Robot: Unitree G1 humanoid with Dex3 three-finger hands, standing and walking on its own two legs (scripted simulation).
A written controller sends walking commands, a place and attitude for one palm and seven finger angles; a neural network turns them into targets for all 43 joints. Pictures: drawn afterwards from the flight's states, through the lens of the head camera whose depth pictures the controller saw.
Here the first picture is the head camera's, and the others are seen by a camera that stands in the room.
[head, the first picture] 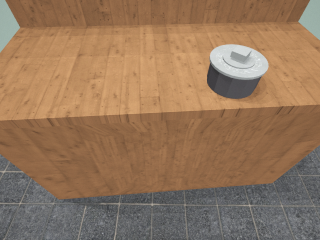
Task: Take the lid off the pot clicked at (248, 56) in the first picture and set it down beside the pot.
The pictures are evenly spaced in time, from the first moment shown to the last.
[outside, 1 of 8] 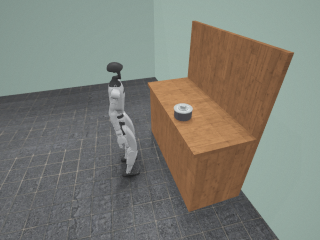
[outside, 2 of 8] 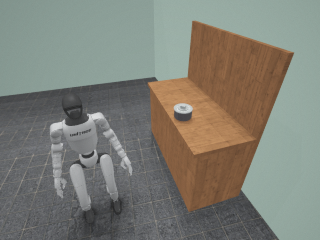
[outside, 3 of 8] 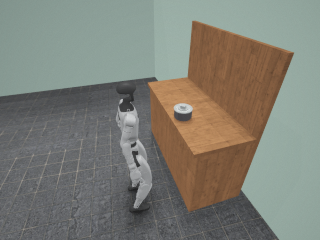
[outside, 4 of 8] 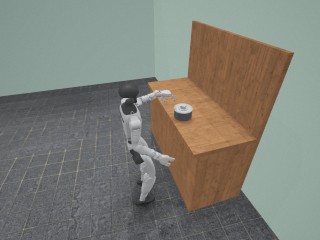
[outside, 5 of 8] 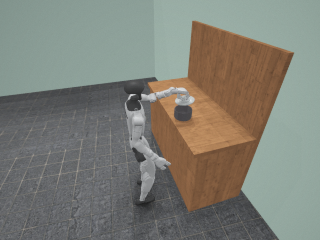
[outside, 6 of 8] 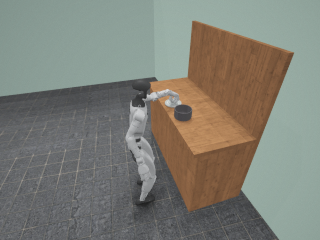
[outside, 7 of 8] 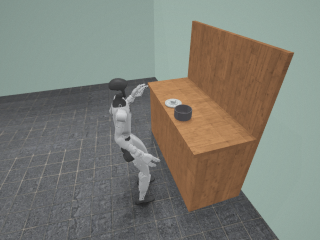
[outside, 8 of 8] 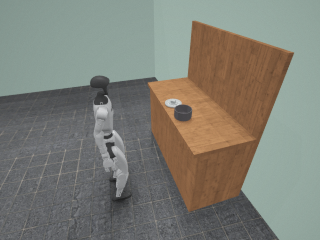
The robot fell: no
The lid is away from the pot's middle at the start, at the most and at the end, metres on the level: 0.00 0.27 0.25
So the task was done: yes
